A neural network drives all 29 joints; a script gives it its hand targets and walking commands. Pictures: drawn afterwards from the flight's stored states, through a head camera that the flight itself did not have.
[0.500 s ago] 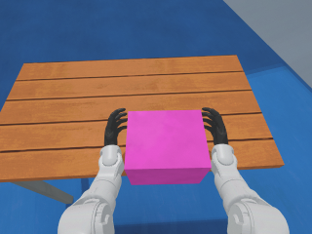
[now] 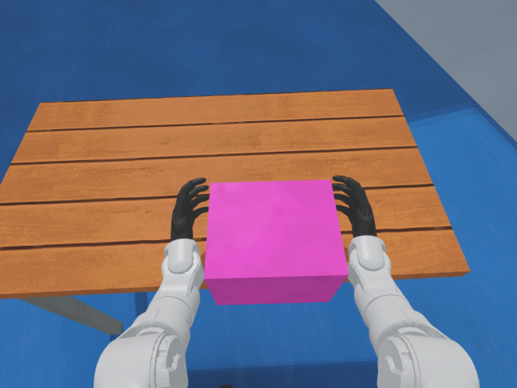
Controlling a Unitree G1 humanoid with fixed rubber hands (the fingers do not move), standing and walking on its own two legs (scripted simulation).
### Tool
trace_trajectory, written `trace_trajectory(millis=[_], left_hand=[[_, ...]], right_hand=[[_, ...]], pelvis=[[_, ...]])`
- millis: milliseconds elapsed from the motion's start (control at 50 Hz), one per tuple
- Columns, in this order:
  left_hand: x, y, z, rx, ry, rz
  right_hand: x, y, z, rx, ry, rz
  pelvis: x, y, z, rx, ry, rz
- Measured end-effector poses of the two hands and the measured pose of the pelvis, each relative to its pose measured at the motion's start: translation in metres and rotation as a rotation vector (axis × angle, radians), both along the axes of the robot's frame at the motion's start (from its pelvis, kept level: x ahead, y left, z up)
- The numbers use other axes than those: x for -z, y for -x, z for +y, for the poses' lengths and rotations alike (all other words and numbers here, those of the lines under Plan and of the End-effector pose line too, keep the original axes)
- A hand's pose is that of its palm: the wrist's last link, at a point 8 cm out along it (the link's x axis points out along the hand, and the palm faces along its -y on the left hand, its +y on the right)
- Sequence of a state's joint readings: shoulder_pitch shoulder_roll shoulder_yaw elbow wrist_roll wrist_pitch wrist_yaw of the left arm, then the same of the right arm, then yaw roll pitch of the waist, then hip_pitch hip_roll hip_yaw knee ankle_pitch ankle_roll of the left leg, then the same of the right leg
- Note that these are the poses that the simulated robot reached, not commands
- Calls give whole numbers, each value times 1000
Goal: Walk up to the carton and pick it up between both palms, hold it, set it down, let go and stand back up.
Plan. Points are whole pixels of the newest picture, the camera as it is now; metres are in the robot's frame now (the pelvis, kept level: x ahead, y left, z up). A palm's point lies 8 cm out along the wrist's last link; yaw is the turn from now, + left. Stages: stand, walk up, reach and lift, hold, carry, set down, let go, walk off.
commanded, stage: reach and lift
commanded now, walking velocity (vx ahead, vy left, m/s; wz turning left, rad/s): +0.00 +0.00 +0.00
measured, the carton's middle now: (271, 244) +0.35 +0.01 -0.04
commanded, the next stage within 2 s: none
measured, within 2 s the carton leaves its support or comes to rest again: leaves its support in 0.44 s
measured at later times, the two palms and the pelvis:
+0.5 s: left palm (182, 227) +0.36 +0.15 +0.01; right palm (363, 222) +0.37 -0.14 +0.01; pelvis -0.01 +0.00 +0.00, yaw +0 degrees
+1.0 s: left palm (179, 216) +0.36 +0.15 +0.04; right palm (372, 219) +0.35 -0.14 +0.05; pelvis -0.03 +0.01 +0.00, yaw -1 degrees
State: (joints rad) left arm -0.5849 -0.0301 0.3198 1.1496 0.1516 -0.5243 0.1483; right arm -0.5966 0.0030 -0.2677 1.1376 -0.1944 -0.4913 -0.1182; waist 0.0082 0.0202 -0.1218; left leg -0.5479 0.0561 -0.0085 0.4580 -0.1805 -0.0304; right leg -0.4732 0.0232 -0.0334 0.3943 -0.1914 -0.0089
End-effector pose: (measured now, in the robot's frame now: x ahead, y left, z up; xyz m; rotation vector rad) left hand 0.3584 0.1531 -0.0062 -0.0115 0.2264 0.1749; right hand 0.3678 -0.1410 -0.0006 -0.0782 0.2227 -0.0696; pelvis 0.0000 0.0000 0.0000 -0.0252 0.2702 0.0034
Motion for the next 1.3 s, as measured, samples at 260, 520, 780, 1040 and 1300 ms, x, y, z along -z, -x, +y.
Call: trace_trajectory(millis=[260,520,780,1040,1300], left_hand=[[0,0,0,-3,15,1],[-14,2,0,-9,26,-82],[-30,5,-2,19,26,-104],[-50,-1,-1,45,10,-116],[-82,-7,-2,71,-20,-118]], right_hand=[[-1,0,0,-4,23,1],[-17,2,-1,-14,55,-84],[-36,12,-2,10,83,-107],[-52,14,-1,35,67,-117],[-77,15,-2,63,11,-114]], pelvis=[[1,3,1,-1,0,16],[2,13,2,-4,3,37],[-1,28,3,5,-2,11],[-3,29,6,9,-4,-21],[-8,19,7,-3,-4,-122]])
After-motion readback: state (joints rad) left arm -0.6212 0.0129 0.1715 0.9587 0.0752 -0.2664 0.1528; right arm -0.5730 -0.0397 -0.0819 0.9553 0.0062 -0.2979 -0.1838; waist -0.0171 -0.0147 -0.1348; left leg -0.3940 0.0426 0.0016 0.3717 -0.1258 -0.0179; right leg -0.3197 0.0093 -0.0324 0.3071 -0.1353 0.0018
